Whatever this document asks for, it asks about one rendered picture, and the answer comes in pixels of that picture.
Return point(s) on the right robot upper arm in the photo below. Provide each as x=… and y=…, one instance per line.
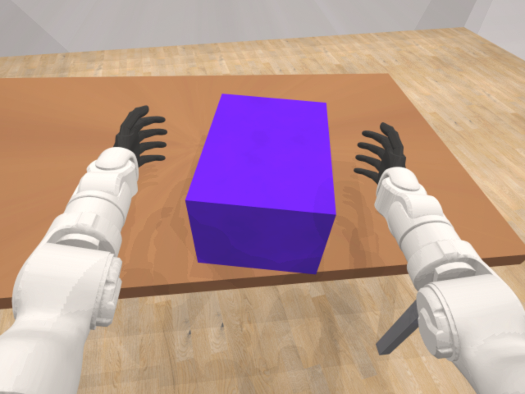
x=476, y=323

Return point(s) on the robot left forearm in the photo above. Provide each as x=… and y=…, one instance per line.
x=96, y=212

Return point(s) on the left robot upper arm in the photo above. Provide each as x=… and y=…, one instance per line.
x=68, y=291

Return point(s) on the right robot hand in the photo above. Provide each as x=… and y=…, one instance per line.
x=391, y=156

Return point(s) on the left robot hand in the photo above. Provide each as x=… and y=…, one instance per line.
x=130, y=135

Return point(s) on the table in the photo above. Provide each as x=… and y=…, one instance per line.
x=52, y=128

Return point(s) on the carton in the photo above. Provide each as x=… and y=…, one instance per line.
x=262, y=195

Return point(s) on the robot right forearm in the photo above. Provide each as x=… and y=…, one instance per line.
x=430, y=244

